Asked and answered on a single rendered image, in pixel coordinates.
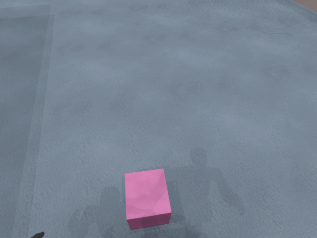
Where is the carton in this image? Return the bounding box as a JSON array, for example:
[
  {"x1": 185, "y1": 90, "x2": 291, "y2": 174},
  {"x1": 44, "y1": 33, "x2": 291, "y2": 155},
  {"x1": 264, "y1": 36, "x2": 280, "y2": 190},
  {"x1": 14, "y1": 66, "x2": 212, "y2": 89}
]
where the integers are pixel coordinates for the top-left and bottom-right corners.
[{"x1": 124, "y1": 168, "x2": 172, "y2": 230}]

